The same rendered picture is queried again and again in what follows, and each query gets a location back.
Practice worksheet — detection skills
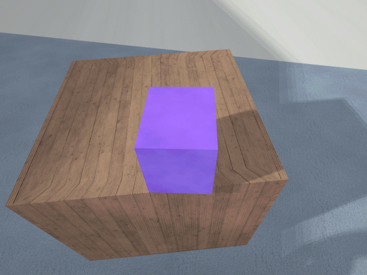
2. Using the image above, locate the carton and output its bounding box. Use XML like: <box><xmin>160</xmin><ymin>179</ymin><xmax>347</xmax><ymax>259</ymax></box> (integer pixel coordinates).
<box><xmin>134</xmin><ymin>87</ymin><xmax>218</xmax><ymax>194</ymax></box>

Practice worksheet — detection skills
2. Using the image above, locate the pedestal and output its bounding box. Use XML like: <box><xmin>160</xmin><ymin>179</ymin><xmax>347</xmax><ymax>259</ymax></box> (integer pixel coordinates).
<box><xmin>5</xmin><ymin>49</ymin><xmax>288</xmax><ymax>261</ymax></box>

